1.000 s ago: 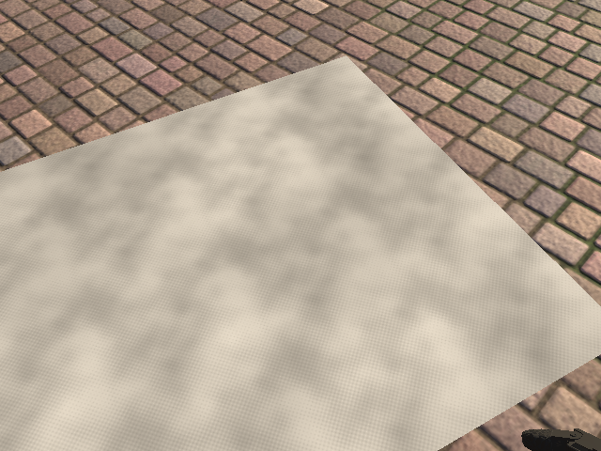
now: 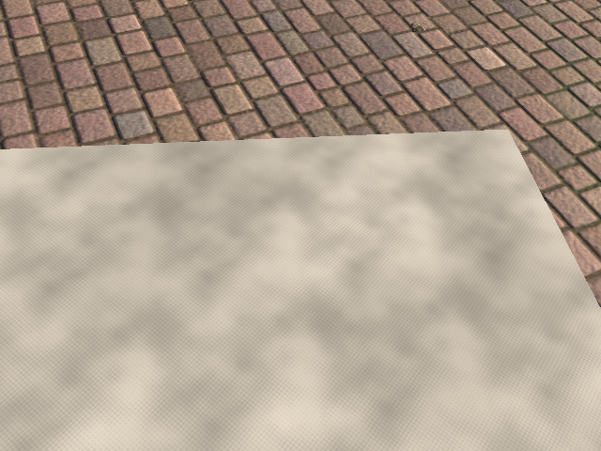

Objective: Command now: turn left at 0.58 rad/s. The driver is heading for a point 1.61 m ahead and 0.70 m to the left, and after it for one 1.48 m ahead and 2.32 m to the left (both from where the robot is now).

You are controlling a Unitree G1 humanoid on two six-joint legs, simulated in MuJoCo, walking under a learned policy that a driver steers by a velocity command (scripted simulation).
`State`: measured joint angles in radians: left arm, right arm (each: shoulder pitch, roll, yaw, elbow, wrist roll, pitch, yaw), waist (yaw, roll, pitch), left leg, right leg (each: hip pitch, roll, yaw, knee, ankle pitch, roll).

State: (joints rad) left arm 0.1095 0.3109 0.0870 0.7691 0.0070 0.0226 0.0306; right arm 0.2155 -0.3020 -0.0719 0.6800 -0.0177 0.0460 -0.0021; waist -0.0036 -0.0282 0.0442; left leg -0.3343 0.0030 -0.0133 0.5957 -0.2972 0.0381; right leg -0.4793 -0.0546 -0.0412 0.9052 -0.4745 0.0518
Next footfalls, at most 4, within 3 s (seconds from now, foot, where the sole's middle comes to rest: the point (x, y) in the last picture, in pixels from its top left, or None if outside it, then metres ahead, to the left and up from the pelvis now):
0.42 right None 0.09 -0.12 -0.77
0.84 left None -0.02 0.13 -0.77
1.24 right None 0.10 -0.09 -0.77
2.22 left None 0.05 0.14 -0.77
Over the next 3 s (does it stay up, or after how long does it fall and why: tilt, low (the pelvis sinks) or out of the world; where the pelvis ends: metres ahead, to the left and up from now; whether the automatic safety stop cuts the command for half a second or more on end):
stays up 0.04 0.01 0.01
